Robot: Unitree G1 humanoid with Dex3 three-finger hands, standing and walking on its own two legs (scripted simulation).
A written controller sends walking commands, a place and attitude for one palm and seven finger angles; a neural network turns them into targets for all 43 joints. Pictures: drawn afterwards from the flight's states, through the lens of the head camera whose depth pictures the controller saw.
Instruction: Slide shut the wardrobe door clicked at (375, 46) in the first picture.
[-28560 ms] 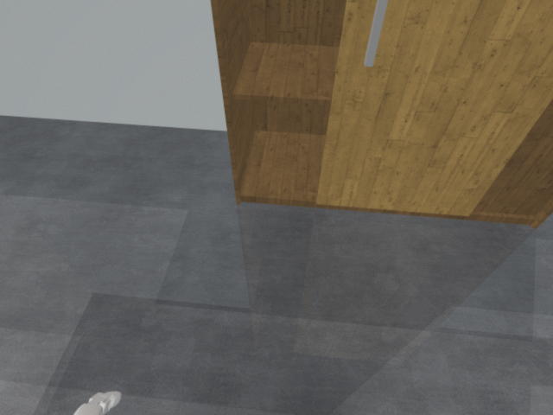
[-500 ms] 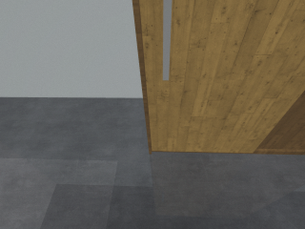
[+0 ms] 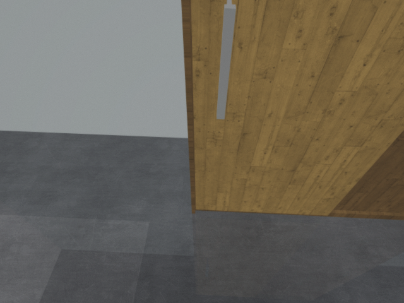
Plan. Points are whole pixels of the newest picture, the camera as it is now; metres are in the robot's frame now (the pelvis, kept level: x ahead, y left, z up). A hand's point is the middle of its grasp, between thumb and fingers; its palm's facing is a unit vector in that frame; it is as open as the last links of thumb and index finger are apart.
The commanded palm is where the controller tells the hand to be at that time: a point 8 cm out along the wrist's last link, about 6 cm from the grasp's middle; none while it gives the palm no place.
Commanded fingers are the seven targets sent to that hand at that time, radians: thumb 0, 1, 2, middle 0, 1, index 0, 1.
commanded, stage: let the arm hang, fingers relaxed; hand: right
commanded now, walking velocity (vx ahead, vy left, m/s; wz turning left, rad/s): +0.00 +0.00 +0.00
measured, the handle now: (224, 67) +0.64 -0.01 +0.14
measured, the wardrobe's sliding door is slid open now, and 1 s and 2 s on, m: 0.00 0.00 0.00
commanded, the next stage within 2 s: look to check the result in 0.14 s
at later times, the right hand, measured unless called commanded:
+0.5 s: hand out of the picture +0.02 -0.16 -0.18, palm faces +0.01 +0.98 -0.18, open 7.4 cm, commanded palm none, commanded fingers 0.00 -0.90 -0.90 0.20 0.30 0.20 0.30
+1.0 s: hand out of the picture +0.03 -0.15 -0.18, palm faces +0.02 +0.98 -0.18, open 7.4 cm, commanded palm none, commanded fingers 0.00 -0.90 -0.90 0.20 0.30 0.20 0.30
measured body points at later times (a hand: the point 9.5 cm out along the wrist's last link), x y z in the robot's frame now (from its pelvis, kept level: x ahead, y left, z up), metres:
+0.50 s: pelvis +0.01 +0.01 +0.00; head +0.03 +0.01 +0.45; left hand +0.00 +0.23 -0.16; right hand +0.02 -0.21 -0.16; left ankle +0.00 +0.15 -0.74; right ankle +0.02 -0.09 -0.74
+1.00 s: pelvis +0.02 +0.02 +0.00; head +0.04 +0.01 +0.45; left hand +0.02 +0.24 -0.16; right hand +0.03 -0.21 -0.16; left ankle +0.00 +0.15 -0.74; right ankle +0.02 -0.09 -0.74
